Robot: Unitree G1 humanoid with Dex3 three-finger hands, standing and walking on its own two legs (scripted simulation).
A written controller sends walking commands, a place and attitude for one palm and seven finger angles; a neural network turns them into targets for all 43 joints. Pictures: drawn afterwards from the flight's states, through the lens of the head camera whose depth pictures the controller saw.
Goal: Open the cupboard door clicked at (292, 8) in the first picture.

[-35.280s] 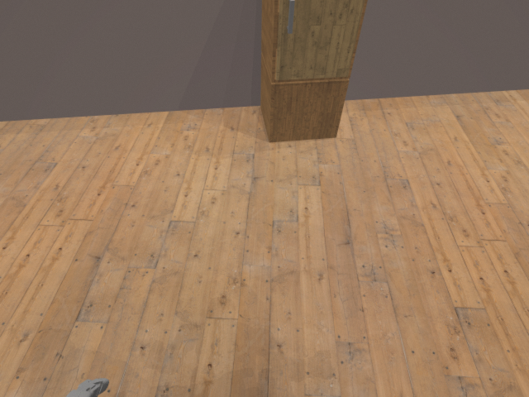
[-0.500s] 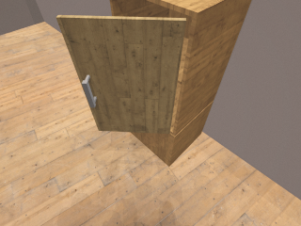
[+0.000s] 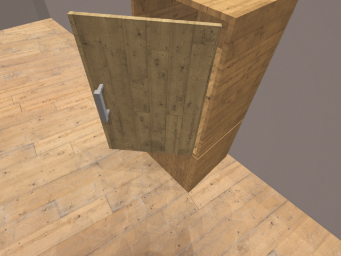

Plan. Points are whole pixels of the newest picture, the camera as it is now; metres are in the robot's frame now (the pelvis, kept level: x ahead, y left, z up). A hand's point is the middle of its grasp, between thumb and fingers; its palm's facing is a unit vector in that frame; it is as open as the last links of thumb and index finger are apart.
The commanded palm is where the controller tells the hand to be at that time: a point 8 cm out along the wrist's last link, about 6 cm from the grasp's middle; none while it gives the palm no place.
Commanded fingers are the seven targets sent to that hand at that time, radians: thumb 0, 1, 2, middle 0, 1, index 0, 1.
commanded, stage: shuffle to correct the standing spot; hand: left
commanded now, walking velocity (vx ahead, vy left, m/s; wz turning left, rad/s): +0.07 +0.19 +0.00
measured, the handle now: (103, 103) +0.57 +0.28 -0.02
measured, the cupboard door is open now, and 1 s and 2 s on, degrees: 42 42 42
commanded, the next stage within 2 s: come to a stop and stand still in 0.60 s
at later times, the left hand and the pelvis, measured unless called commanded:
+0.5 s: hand out of the picture +0.06 +0.20 -0.15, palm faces +0.08 -0.96 -0.28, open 7.3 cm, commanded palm none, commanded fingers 0.00 0.90 0.90 -0.20 -0.30 -0.20 -0.30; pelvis +0.03 +0.01 +0.01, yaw +1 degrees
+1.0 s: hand out of the picture +0.07 +0.29 -0.17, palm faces +0.06 -0.98 -0.19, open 7.4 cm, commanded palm none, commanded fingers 0.00 0.90 0.90 -0.20 -0.30 -0.20 -0.30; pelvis +0.05 +0.10 +0.01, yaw +1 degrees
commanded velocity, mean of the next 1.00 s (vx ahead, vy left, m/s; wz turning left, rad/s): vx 0.02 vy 0.06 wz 0.00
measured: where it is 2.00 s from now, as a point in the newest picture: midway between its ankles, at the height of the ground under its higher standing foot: outside the picture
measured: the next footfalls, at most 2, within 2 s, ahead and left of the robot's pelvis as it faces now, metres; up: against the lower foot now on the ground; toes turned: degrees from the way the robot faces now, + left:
right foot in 0.28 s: +0.06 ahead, -0.09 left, +0.00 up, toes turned -8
left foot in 0.74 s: +0.09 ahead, +0.17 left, +0.00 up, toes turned +2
